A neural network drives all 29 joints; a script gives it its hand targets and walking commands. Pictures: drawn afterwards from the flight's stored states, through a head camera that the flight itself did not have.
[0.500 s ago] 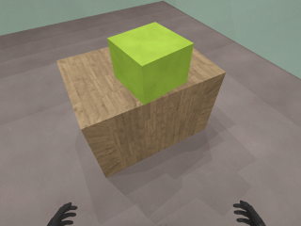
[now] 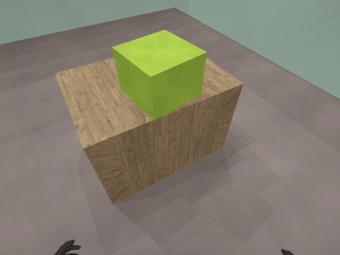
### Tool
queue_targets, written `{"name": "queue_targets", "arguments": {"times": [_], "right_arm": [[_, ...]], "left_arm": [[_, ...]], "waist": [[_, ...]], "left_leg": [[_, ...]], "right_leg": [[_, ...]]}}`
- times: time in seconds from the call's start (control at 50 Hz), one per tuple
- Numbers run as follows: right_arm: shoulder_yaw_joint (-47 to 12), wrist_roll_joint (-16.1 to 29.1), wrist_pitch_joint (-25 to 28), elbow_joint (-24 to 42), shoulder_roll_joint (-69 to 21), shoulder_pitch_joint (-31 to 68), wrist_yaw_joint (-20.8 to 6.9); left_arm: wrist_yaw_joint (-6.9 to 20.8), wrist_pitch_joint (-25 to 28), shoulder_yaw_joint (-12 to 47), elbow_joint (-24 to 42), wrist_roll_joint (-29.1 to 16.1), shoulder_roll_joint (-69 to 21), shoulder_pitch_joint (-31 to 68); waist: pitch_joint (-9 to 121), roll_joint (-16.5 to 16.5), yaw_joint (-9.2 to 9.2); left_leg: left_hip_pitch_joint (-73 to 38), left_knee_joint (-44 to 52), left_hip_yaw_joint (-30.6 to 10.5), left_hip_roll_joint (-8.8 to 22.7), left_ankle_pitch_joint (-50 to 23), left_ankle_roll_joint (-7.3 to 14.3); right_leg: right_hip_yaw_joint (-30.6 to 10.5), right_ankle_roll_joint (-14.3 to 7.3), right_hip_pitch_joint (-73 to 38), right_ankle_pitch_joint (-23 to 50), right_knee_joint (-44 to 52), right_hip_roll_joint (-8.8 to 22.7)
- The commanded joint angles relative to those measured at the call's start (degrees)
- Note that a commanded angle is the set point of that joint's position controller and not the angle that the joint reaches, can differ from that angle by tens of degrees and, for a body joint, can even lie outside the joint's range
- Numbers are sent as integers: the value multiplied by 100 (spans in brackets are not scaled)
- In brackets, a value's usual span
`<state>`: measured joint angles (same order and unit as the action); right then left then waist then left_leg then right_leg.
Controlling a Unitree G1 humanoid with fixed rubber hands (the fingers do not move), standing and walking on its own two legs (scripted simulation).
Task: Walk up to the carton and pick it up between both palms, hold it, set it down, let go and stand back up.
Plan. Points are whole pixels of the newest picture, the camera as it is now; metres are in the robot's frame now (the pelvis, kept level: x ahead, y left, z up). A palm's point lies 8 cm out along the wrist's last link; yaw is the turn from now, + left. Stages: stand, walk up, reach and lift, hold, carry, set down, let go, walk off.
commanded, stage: stand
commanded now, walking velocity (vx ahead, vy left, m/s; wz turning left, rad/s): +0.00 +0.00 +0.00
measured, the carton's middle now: (159, 72) +0.90 +0.06 -0.06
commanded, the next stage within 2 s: walk up in 0.40 s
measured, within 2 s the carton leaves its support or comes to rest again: neither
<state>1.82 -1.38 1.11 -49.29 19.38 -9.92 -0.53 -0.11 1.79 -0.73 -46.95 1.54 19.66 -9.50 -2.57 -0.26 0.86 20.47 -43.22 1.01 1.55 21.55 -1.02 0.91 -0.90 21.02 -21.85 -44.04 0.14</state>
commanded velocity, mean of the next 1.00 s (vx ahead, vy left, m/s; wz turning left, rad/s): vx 0.00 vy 0.00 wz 0.00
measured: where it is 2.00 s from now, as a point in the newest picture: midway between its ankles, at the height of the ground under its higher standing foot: (206, 219)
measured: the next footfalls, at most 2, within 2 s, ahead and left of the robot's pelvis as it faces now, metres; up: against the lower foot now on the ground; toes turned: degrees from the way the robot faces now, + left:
right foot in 0.98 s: +0.22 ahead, -0.22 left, +0.00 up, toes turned +5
left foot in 1.36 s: +0.19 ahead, -0.01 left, +0.00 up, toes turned +23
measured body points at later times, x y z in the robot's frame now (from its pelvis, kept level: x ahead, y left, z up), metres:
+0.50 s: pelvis +0.00 +0.00 +0.02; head +0.01 +0.00 +0.47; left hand +0.10 +0.30 -0.10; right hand +0.10 -0.30 -0.10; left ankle +0.02 +0.13 -0.71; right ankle +0.02 -0.11 -0.71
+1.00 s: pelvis +0.07 -0.10 +0.00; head +0.07 -0.10 +0.45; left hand +0.18 +0.26 -0.06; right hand +0.11 -0.45 -0.11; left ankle +0.02 +0.12 -0.70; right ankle +0.18 -0.22 -0.71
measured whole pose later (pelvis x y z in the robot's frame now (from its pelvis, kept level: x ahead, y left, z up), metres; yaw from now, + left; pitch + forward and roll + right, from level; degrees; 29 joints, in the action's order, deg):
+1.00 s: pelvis +0.07 -0.10 +0.00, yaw +9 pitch -3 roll +0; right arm 5.6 -2.7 2.1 -54.0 26.4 -23.7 0.2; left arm 5.6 2.0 -8.3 -42.9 2.9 25.9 -9.1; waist -2.9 0.1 2.2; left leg 14.7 -44.9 -13.2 3.2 29.1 2.2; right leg 1.2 0.0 23.7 -13.4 -40.4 2.8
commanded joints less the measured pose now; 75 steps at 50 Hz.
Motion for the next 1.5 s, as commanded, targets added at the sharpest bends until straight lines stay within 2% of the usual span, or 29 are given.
{"name": "queue_targets", "arguments": {"times": [0.0,0.04,0.36,0.44,0.56,0.58,0.62,0.64,0.66,0.72,0.86,0.88,0.9,0.92,0.94,0.96,0.98,1.0,1.04,1.08,1.14,1.22,1.28,1.32,1.34,1.36,1.38,1.42,1.48], "right_arm": [[266,35,186,293,1150,381,52],[260,27,117,243,1148,244,65],[174,66,91,-427,1074,262,49],[145,78,141,-487,1131,378,66],[156,72,114,-765,1275,505,53],[467,78,211,-416,1773,-390,-40],[627,-10,199,-542,2041,-481,-79],[708,-60,221,-458,2216,-582,-77],[785,-61,289,-340,2066,-634,-23],[777,51,432,-343,1953,-1288,76],[677,-97,392,289,2191,-374,24],[688,-142,389,393,2128,44,56],[619,-144,355,489,1939,156,100],[483,-194,323,501,1583,-124,155],[297,-147,324,503,1081,-323,210],[283,10,301,567,1148,-724,256],[449,18,303,458,1739,-973,262],[539,32,322,330,2074,-982,232],[606,124,364,147,2020,-1120,118],[644,67,310,-127,1923,-1829,-25],[597,121,243,157,1625,-1453,-167],[567,119,317,449,1604,-909,-212],[568,84,404,349,1453,-1329,-107],[760,-31,520,252,1894,-1756,100],[838,-86,540,380,2308,-1985,184],[854,80,519,417,2447,-1961,241],[862,190,522,373,2519,-1832,282],[686,215,542,483,2194,-1666,317],[690,221,613,407,2296,-1719,298]], "left_arm": [[-53,128,-349,266,-10,1283,219],[-60,146,-326,290,25,1159,224],[-44,168,-175,-428,-29,1262,466],[-20,151,-168,-597,-63,1118,206],[-53,91,-132,-814,-78,1125,324],[184,115,-700,-181,179,1800,257],[335,45,-683,-12,229,1522,399],[419,-10,-654,200,271,1309,589],[436,8,-680,409,313,1218,850],[467,140,-668,591,242,1239,958],[634,-22,-975,750,105,1352,344],[607,-9,-989,559,94,1335,-349],[550,-20,-1107,415,101,1499,-979],[462,22,-1207,132,79,1739,-1835],[371,61,-1276,115,186,2091,-2244],[305,88,-1192,651,224,2210,-1532],[323,63,-1299,875,160,2460,-666],[332,74,-1274,1010,91,2508,-45],[319,119,-1097,983,115,2010,-70],[333,120,-1002,938,92,1914,-34],[323,199,-928,936,127,1909,32],[400,185,-839,792,85,1849,-559],[472,61,-792,726,76,1888,-721],[458,18,-593,732,62,1396,-1111],[424,27,-480,834,3,1053,-1091],[380,10,-547,919,50,1461,-726],[324,25,-596,1033,88,1807,-38],[358,114,-622,1009,55,1834,52],[449,40,-622,913,34,1448,-348]], "waist": [[351,30,-97],[344,-312,-78],[347,-240,14],[475,277,-86],[425,-24,-156],[729,-217,-10],[135,405,22],[-214,906,200],[-500,681,241],[36,396,362],[-243,1311,-284],[-175,1237,-681],[67,465,-1008],[539,-655,-1402],[421,-2159,-1546],[201,-1864,-1006],[-31,-1694,-607],[-322,-1258,-355],[-688,-592,-174],[-324,-776,72],[-668,-1022,85],[-183,-405,-225],[70,90,-35],[351,1155,198],[462,1957,251],[425,1094,383],[-116,985,369],[-164,-71,253],[-87,670,103]], "left_leg": [[-49,919,-509,423,-556,446],[-234,963,-430,348,-303,450],[-723,1554,-355,430,-983,366],[-958,1772,-435,544,-1319,340],[-995,2080,-479,616,-1321,336],[-708,2039,-1189,622,824,755],[-766,2844,-2529,1140,2745,1030],[-1271,3211,-3116,1553,2995,1392],[-1505,3287,-3552,1822,2357,1567],[-3022,2604,-3067,1401,832,1507],[824,2710,-1802,682,853,1086],[1195,2093,-1520,472,826,961],[1925,1165,-1359,167,1403,932],[2693,-277,-1143,-247,1718,783],[3232,-2164,-967,-887,1745,631],[3239,-2915,-753,-599,1215,496],[3107,-2988,-663,-136,1075,563],[2548,-3136,-605,370,670,465],[1792,-2553,-416,513,151,328],[854,-2296,-104,355,-142,313],[363,-1407,-92,481,-495,336],[-33,129,232,158,-378,247],[-1081,1368,818,-296,-540,255],[-2848,2054,-358,261,355,634],[-3489,2368,-2604,1531,19,1081],[-3320,2225,-3658,2459,-877,1849],[-2731,2171,-3907,2769,-977,2094],[-2797,1621,-2288,2135,-3117,1854],[-1843,1621,-1244,1497,-4075,1459]], "right_leg": [[-624,-346,-57,554,1001,448],[-787,-370,-36,231,1356,542],[-770,-239,-527,1251,1907,716],[-663,-233,-715,1415,1988,624],[-508,-150,-1058,1472,2179,622],[-150,-297,-1185,-1012,1567,412],[-414,-313,233,-2032,945,236],[-23,-118,1238,-1350,239,39],[-459,-84,1837,-765,-460,360],[-704,-86,2505,-512,-587,499],[-9,15,-799,260,7,299],[97,28,-1474,629,631,233],[386,40,-2517,799,1003,51],[166,32,-3549,357,1006,141],[-1448,-60,-3185,-1353,1930,1172],[-3342,-483,-2235,-3086,3178,2374],[-4242,-1038,-1465,-4510,4092,2808],[-4189,-1229,-646,-4526,4082,2811],[-2657,-1134,182,-3116,3519,2077],[-1228,-937,574,-2356,3359,1575],[-1067,-1037,1100,-2252,3548,1756],[-751,-1052,42,-1392,3093,1682],[-132,-887,92,-1483,2211,1411],[523,-478,1188,-391,-181,796],[547,-94,2429,-889,-1591,261],[-64,-13,3004,-1121,-1839,376],[-778,-74,3066,-1032,-1865,891],[-712,78,2908,-574,-1754,783],[-352,95,1789,74,-1259,645]]}}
